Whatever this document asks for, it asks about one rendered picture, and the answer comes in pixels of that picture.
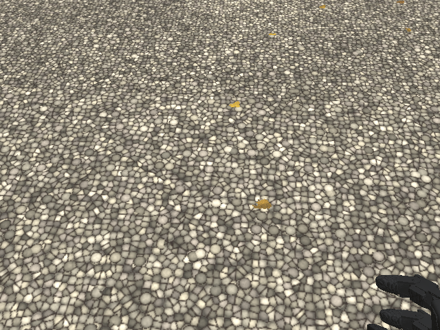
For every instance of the robot right hand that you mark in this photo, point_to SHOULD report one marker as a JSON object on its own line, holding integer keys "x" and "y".
{"x": 421, "y": 291}

